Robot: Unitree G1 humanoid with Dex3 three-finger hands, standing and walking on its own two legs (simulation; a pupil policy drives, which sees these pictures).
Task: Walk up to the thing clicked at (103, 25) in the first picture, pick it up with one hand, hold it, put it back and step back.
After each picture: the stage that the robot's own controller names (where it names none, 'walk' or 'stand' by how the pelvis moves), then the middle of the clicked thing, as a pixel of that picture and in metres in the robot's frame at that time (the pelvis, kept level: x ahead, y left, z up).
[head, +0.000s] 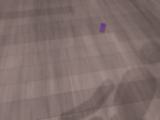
stand; (102, 27) +1.77 -0.26 -0.72
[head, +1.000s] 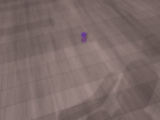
walk; (83, 37) +1.65 +0.11 -0.70
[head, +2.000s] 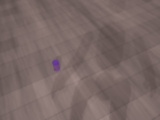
walk; (56, 65) +1.07 +0.34 -0.71
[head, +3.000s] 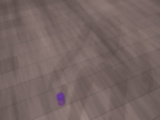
walk; (61, 99) +0.70 +0.23 -0.71
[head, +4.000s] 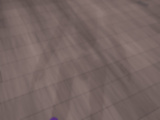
walk; out of the picture +0.47 +0.15 -0.70
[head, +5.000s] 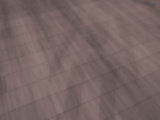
stand; out of the picture +0.41 +0.19 -0.72
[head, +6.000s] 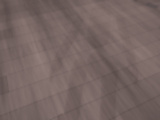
stand; out of the picture +0.41 +0.18 -0.72
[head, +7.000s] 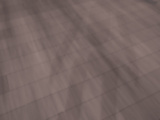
stand; out of the picture +0.42 +0.18 -0.72
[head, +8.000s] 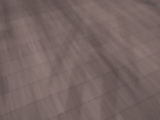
stand; out of the picture +0.42 +0.19 -0.72
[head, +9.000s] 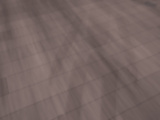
stand; out of the picture +0.41 +0.19 -0.73
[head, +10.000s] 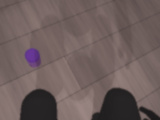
go down; (33, 58) +0.49 +0.20 -0.37
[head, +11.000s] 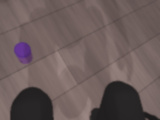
go down; (24, 53) +0.50 +0.21 -0.31
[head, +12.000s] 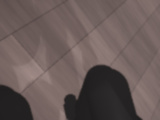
close in; out of the picture +0.49 +0.25 -0.23
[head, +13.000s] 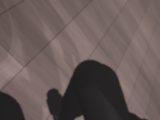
close; out of the picture +0.48 +0.27 -0.23
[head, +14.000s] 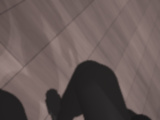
lift; out of the picture +0.45 +0.23 -0.24
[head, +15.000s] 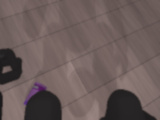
lift; (35, 95) +0.34 +0.20 -0.37
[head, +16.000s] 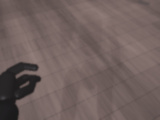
hold; out of the picture +0.26 +0.15 -0.69
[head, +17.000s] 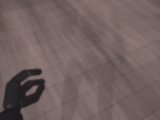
hold; out of the picture +0.24 +0.14 -0.70
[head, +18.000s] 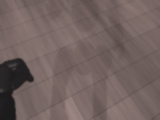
crouch; out of the picture +0.25 +0.10 -0.61
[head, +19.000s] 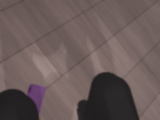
lower; (34, 99) +0.30 +0.08 -0.30
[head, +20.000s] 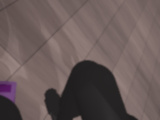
lower; (4, 99) +0.29 +0.07 -0.26
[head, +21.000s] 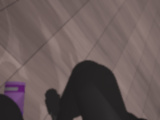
lower; (13, 99) +0.28 +0.04 -0.26
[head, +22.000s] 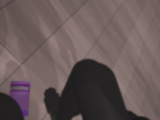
lower; (19, 98) +0.28 +0.02 -0.26
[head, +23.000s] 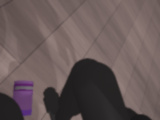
lower; (22, 97) +0.28 +0.00 -0.26
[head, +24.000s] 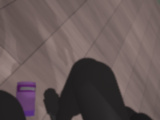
loosen; (25, 98) +0.28 -0.01 -0.26
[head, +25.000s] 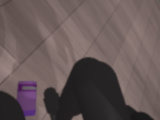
withdraw; (26, 98) +0.27 -0.01 -0.25
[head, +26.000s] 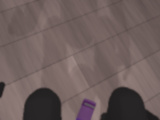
walk; (85, 112) +0.26 -0.05 -0.36
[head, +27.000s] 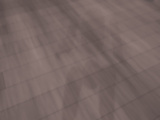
stand; out of the picture +0.16 -0.05 -0.68
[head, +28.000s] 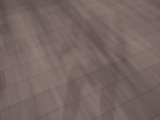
stand; out of the picture +0.17 -0.03 -0.69
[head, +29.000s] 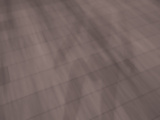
stand; out of the picture +0.18 -0.03 -0.71
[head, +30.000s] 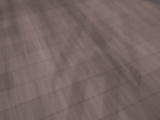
walk; out of the picture +0.17 -0.02 -0.75
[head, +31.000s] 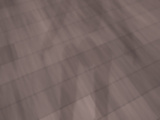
walk; out of the picture +0.30 -0.11 -0.72
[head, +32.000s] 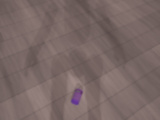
walk; (77, 96) +0.58 +0.00 -0.73
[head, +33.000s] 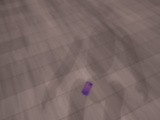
stand; (87, 88) +0.82 +0.02 -0.73
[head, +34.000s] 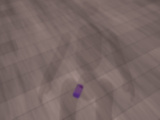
stand; (78, 90) +0.81 +0.03 -0.75
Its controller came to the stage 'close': yes
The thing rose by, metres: 0.01
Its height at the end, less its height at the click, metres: -0.02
